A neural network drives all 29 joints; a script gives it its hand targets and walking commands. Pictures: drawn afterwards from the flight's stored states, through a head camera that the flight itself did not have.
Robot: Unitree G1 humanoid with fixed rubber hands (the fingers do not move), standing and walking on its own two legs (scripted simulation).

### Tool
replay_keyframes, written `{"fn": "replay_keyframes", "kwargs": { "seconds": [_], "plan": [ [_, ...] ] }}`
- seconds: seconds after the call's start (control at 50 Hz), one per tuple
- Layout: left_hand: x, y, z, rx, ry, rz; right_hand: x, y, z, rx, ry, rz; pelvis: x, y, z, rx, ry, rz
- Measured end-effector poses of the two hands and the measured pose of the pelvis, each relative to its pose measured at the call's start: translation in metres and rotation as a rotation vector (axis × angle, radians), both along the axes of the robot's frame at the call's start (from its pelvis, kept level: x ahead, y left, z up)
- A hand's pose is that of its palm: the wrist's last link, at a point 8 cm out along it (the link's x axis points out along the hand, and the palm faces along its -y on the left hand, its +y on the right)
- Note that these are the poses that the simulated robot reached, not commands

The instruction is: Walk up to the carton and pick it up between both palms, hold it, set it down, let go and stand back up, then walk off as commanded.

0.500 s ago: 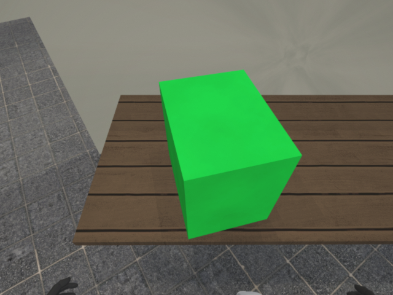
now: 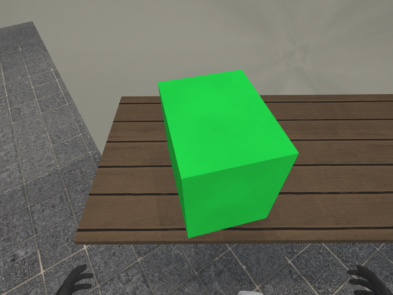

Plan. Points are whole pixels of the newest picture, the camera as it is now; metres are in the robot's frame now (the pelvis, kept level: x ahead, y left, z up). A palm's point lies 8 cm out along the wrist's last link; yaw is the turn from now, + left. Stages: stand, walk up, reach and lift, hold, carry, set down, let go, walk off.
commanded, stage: reach and lift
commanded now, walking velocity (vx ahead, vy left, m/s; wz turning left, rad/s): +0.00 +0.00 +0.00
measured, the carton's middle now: (214, 153) +0.47 -0.04 -0.04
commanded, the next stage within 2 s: none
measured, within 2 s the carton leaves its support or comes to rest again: neither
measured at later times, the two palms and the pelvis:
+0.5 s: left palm (91, 281) +0.18 +0.23 -0.06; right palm (378, 290) +0.14 -0.32 -0.05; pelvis +0.00 +0.00 +0.01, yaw +0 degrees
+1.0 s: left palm (110, 270) +0.19 +0.19 -0.04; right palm (369, 275) +0.16 -0.30 -0.03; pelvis -0.01 +0.00 +0.01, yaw +0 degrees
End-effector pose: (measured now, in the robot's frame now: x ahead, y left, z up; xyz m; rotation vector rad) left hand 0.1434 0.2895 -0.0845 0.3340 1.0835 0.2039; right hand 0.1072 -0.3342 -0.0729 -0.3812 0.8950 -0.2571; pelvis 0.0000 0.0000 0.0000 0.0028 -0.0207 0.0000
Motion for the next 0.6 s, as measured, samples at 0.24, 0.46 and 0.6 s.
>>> {"fn": "replay_keyframes", "kwargs": {
  "seconds": [0.24, 0.46, 0.6],
  "plan": [
    [0.047, -0.036, 0.018, -0.05, -0.162, -0.017, 0.027, 0.002, 0.012, 0.036, -0.093, 0.045, 0.004, -0.004, 0.002, -0.001, -0.018, 0.001],
    [0.038, -0.052, 0.022, -0.093, -0.262, 0.001, 0.028, 0.017, 0.023, 0.095, -0.154, 0.078, -0.003, 0.002, 0.007, -0.008, -0.052, 0.002],
    [0.033, -0.061, 0.025, -0.096, -0.327, 0.016, 0.03, 0.02, 0.03, 0.124, -0.207, 0.09, -0.009, 0.001, 0.007, -0.008, -0.061, 0.002]
  ]
}}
